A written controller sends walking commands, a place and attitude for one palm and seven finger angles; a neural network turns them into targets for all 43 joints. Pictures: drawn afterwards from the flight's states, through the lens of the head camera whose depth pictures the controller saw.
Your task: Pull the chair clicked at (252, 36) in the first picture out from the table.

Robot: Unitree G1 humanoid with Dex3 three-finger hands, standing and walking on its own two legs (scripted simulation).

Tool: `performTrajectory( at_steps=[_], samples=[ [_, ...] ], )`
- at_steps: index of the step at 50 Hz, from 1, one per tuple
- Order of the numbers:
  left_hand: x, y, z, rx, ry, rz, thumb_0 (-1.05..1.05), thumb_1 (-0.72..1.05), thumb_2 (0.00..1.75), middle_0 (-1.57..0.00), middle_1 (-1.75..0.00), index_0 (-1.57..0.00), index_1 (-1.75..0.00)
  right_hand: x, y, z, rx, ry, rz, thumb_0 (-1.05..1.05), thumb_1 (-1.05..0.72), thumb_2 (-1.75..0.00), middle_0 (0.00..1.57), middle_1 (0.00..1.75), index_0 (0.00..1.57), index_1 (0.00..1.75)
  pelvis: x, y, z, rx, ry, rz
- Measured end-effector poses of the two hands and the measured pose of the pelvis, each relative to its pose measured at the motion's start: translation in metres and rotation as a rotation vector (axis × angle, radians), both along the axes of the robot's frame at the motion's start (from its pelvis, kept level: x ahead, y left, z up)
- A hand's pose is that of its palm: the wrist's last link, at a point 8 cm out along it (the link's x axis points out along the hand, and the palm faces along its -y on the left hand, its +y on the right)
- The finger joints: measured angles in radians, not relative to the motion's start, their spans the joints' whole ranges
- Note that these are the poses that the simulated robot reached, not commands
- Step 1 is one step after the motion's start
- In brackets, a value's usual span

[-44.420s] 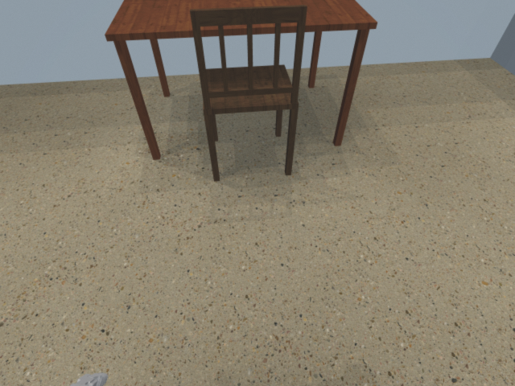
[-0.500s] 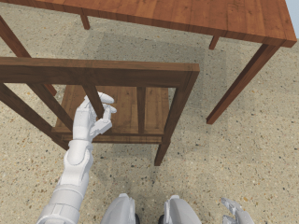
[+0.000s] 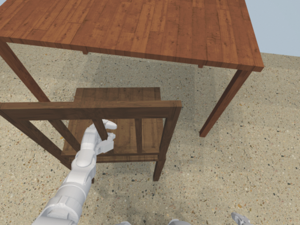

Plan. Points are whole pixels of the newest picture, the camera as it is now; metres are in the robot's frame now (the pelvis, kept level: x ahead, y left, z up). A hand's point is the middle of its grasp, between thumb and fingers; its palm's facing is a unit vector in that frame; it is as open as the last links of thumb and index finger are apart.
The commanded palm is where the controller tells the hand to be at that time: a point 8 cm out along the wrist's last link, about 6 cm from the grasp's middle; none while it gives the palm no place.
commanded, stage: step backward, pulling the chair out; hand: left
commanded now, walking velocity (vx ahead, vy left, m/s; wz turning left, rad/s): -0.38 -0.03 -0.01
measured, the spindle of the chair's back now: (104, 137) +0.37 +0.14 -0.08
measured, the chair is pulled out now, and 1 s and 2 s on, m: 0.17 0.33 0.54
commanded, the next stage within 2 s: stop walking, hand still on the chair in 1.88 s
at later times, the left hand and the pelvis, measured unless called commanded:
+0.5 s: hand (113, 162) +0.29 +0.11 -0.06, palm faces -0.05 -0.99 -0.13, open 5.0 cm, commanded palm +0.26 +0.16 -0.06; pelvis -0.05 +0.00 +0.01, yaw -1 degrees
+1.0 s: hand (109, 203) +0.18 +0.11 -0.06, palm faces +0.05 -0.98 -0.18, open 5.1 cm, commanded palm +0.14 +0.16 -0.07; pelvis -0.17 -0.04 -0.01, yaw -5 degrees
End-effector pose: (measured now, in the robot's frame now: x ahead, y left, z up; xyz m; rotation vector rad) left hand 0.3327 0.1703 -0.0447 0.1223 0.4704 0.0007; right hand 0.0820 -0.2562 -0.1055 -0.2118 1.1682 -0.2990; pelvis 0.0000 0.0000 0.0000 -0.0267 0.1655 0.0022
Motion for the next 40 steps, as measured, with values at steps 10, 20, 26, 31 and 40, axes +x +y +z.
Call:
performTrajectory(
  at_steps=[10,20,26,31,40],
  samples=[
    [-0.019,-0.005,0.001,0.008,0.009,0.025,0.06,0.75,0.81,-0.34,-1.19,-0.50,-1.45,-0.021,-0.010,-0.007,0.040,0.005,-0.009,0.01,-0.91,-0.90,0.20,0.30,0.20,0.30,-0.010,-0.009,0.004,0.003,-0.073,-0.038],
    [-0.047,-0.014,0.002,0.015,0.013,0.028,0.05,0.74,0.81,-0.34,-1.19,-0.50,-1.45,-0.033,-0.025,-0.003,-0.008,-0.023,-0.019,0.01,-0.91,-0.90,0.20,0.30,0.21,0.30,-0.033,-0.013,0.004,-0.018,-0.089,-0.018],
    [-0.062,-0.011,0.002,0.013,0.010,-0.033,0.04,0.75,0.79,-0.32,-1.21,-0.50,-1.45,-0.040,-0.026,0.015,-0.078,-0.064,-0.017,0.01,-0.91,-0.90,0.20,0.30,0.21,0.30,-0.050,0.000,0.006,-0.003,-0.107,-0.027],
    [-0.079,-0.007,0.002,0.005,0.013,-0.034,0.05,0.75,0.80,-0.31,-1.21,-0.50,-1.45,-0.049,-0.009,0.020,-0.061,-0.100,0.031,0.01,-0.91,-0.90,0.20,0.30,0.20,0.29,-0.069,0.006,0.009,-0.015,-0.114,-0.048],
    [-0.115,-0.004,0.001,0.023,-0.018,-0.004,0.04,0.73,0.83,-0.34,-1.24,-0.50,-1.45,-0.091,0.018,0.014,0.032,-0.107,0.075,0.01,-0.90,-0.90,0.20,0.30,0.21,0.30,-0.111,-0.008,0.013,-0.063,-0.098,-0.089]
  ],
)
